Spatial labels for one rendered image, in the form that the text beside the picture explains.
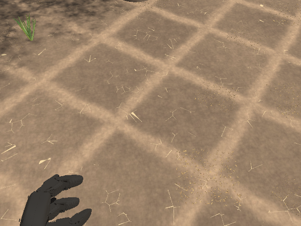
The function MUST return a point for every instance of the left robot hand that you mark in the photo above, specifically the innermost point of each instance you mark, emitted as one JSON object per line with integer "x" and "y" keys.
{"x": 42, "y": 206}

